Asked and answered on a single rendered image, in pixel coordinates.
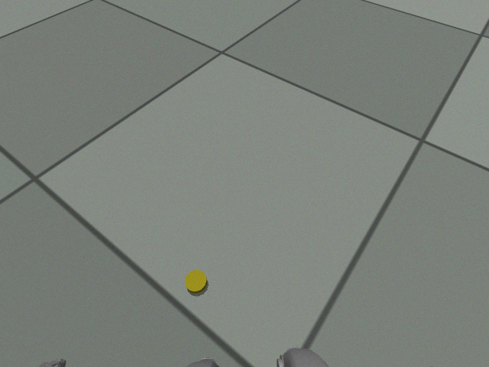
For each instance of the tin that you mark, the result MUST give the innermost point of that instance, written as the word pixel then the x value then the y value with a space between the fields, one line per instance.
pixel 196 281

